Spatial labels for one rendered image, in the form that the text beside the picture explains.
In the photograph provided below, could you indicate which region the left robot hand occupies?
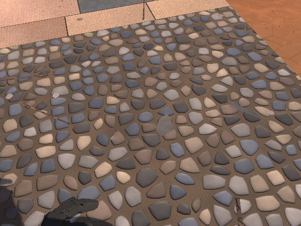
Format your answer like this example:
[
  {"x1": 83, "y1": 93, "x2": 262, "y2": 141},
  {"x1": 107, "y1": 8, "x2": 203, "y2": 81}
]
[{"x1": 40, "y1": 197, "x2": 99, "y2": 226}]

